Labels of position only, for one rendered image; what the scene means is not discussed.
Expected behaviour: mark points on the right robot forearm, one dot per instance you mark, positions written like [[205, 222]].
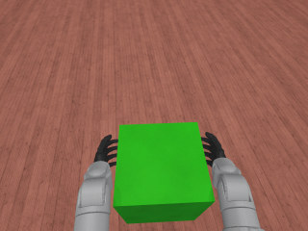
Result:
[[234, 197]]

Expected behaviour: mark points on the carton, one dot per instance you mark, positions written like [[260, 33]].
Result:
[[161, 173]]

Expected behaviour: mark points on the robot right hand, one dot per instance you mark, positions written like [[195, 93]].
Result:
[[214, 147]]

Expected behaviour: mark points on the robot left hand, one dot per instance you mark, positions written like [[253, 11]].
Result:
[[103, 151]]

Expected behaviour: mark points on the left robot forearm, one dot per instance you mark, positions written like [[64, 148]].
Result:
[[93, 207]]

